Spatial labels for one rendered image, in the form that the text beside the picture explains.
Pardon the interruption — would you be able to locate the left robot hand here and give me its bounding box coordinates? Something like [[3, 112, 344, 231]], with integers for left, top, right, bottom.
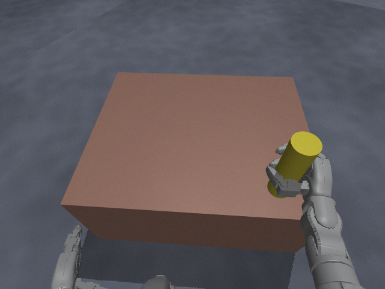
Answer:
[[51, 225, 107, 289]]

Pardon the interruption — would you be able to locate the right robot arm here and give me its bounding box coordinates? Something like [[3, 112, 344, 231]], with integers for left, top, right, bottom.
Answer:
[[300, 195, 366, 289]]

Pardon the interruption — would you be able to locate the right robot hand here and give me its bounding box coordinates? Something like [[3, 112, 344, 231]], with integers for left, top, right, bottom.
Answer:
[[266, 143, 333, 201]]

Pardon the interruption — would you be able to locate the can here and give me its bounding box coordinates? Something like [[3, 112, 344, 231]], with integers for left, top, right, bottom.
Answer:
[[267, 131, 322, 198]]

